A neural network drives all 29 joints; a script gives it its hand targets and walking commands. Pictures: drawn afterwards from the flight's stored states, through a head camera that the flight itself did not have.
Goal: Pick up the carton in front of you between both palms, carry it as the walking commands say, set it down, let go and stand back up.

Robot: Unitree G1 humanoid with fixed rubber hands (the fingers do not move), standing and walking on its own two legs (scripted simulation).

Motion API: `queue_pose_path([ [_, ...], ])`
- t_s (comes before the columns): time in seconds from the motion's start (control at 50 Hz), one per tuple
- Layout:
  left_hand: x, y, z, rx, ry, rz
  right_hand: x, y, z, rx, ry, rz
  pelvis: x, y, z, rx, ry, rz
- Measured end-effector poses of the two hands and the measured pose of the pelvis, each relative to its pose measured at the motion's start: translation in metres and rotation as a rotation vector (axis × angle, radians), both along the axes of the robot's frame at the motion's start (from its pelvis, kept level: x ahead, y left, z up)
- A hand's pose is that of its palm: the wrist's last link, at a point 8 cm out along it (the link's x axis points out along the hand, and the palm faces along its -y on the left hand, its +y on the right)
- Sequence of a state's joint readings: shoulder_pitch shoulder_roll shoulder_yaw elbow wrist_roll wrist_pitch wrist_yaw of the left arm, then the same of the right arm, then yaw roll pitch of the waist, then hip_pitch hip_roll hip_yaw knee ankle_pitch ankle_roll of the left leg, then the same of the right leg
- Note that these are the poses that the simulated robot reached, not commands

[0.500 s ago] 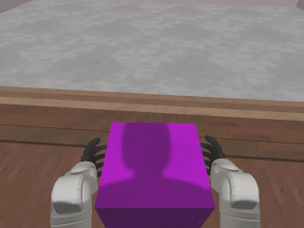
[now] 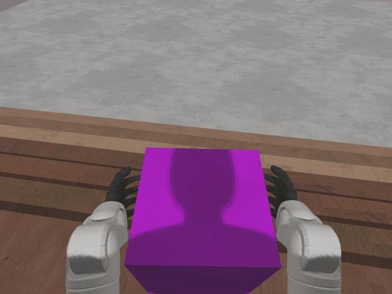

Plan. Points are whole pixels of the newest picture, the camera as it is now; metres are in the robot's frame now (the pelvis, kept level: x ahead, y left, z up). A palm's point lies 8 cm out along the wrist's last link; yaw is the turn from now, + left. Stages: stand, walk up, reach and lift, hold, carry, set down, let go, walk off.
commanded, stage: carry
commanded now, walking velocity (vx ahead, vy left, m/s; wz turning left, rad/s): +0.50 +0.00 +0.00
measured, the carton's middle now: (199, 226) +0.27 +0.00 +0.02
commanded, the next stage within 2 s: none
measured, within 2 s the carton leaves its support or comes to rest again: neither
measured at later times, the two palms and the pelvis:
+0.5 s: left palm (149, 80) +0.69 +0.16 +0.11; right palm (250, 81) +0.69 -0.14 +0.11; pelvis +0.31 +0.01 -0.02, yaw +0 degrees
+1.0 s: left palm (160, 49) +1.02 +0.17 +0.06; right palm (232, 49) +1.03 -0.13 +0.06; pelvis +0.66 +0.01 -0.10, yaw -1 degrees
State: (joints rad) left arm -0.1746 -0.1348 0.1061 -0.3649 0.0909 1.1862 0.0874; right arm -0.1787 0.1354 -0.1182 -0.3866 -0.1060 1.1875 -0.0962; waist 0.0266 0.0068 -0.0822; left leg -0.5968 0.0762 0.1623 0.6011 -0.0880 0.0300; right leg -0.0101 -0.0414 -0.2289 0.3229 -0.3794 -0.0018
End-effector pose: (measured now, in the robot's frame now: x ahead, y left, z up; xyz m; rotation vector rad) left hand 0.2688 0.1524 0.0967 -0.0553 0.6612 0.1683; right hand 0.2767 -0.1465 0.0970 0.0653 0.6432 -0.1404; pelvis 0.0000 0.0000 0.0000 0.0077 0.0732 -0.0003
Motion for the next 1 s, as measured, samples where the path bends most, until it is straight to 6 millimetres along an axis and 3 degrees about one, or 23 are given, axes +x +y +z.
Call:
queue_pose_path([
  [0.1, 0.103, 0.012, -0.009, 0.0, -0.047, -0.065, 0.09, 0.012, 0.001, -0.042, -0.047, -0.032, 0.074, 0.019, -0.027, 0.001, -0.023, -0.016],
  [0.26, 0.229, 0.008, -0.005, 0.021, 0.083, -0.128, 0.2, 0.009, 0.001, -0.072, 0.087, -0.056, 0.154, 0.034, -0.005, -0.022, 0.001, -0.019],
  [0.4, 0.338, 0.009, 0.014, 0.044, 0.046, -0.107, 0.321, 0.009, 0.022, -0.074, 0.05, -0.016, 0.239, 0.028, -0.003, -0.02, 0.018, -0.008],
  [0.5, 0.417, 0.005, 0.011, 0.055, 0.055, -0.073, 0.409, 0.005, 0.014, -0.065, 0.056, 0.02, 0.315, 0.012, -0.015, -0.002, 0.011, 0.006],
  [0.58, 0.464, 0.006, -0.005, 0.081, 0.083, -0.024, 0.473, 0.007, -0.008, -0.038, 0.08, 0.07, 0.369, 0.0, -0.027, -0.007, -0.004, -0.002],
  [0.68, 0.507, 0.009, -0.028, 0.043, 0.168, 0.014, 0.526, 0.01, -0.027, -0.036, 0.165, 0.085, 0.425, -0.012, -0.016, 0.007, 0.013, -0.002],
  [0.8, 0.587, 0.007, -0.02, 0.026, 0.085, 0.027, 0.601, 0.007, -0.022, -0.004, 0.085, 0.055, 0.496, -0.012, -0.015, 0.011, 0.034, -0.004],
  [0.9, 0.664, 0.011, -0.013, 0.029, -0.013, 0.013, 0.671, 0.011, -0.018, 0.001, -0.014, 0.035, 0.571, -0.003, -0.038, -0.018, 0.019, -0.023],
  [1.0, 0.752, 0.019, -0.039, 0.034, -0.058, -0.035, 0.75, 0.018, -0.036, -0.049, -0.059, 0.021, 0.664, 0.01, -0.096, -0.058, -0.039, -0.021],
])
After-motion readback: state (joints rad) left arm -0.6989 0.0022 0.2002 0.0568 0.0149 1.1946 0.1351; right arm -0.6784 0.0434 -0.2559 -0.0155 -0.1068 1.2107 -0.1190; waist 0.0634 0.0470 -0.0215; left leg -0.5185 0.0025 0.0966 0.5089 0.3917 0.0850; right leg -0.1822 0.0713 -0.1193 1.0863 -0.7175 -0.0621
